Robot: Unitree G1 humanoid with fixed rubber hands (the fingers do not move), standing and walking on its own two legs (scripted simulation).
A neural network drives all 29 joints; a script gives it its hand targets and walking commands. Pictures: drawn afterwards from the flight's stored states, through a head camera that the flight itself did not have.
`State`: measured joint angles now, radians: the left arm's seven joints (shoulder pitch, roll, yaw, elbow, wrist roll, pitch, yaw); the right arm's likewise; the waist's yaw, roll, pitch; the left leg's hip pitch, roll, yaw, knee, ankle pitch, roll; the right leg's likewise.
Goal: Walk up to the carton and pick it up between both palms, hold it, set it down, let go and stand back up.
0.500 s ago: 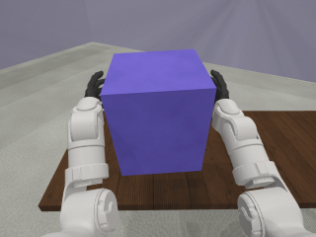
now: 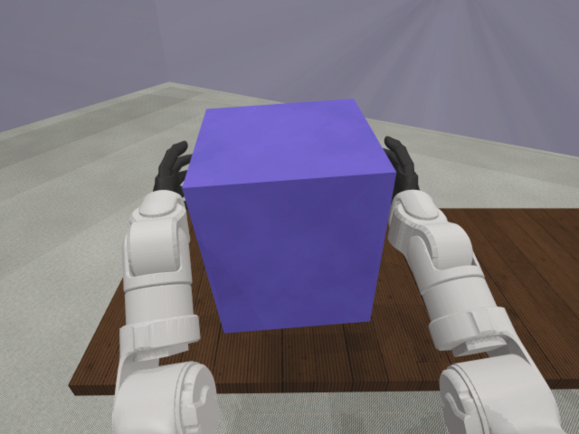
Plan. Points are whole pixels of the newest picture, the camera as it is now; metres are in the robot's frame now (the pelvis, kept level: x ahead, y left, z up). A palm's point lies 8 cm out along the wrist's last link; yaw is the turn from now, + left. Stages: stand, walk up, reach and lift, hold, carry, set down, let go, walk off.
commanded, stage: hold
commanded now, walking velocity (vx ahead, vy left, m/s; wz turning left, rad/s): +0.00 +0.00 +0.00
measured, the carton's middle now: (288, 216) +0.37 +0.00 +0.19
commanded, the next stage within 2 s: set down in 1.38 s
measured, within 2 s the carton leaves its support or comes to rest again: neither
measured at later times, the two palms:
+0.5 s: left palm (175, 194) +0.36 +0.15 +0.24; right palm (405, 194) +0.35 -0.15 +0.24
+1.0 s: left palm (171, 194) +0.36 +0.15 +0.24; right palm (403, 193) +0.35 -0.15 +0.24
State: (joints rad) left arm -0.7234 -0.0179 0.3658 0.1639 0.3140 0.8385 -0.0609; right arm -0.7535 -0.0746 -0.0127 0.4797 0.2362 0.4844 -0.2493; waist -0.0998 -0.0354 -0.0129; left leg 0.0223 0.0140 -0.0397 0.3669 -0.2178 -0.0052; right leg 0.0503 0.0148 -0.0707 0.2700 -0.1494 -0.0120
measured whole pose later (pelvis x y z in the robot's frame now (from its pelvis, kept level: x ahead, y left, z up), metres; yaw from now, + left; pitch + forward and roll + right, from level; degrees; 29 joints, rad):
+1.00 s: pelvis -0.01 +0.00 +0.00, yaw +0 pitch -9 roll -1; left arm -0.77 0.00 0.37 0.22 0.32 0.83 -0.06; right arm -0.79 -0.07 -0.04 0.52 0.22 0.47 -0.24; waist -0.10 -0.03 -0.02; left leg 0.00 0.01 -0.04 0.36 -0.20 0.00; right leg 0.03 0.01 -0.06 0.27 -0.14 -0.01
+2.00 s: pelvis +0.01 +0.01 +0.00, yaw +1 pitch -11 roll -1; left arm -0.68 -0.05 0.30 0.28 0.37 0.56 -0.06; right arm -0.60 0.03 -0.17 0.59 0.05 0.05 -0.16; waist -0.09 -0.08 0.08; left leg 0.07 -0.01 -0.05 0.34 -0.22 0.01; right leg 0.11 -0.01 -0.08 0.24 -0.16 0.01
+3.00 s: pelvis +0.02 +0.02 +0.00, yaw +0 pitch -5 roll -1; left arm -0.74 -0.04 0.33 0.63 0.29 0.34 -0.01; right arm -0.63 0.02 -0.27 0.74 -0.06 -0.03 -0.14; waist -0.11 -0.04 0.04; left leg -0.02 0.00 0.00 0.34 -0.22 0.02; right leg 0.01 -0.01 -0.06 0.24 -0.15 0.01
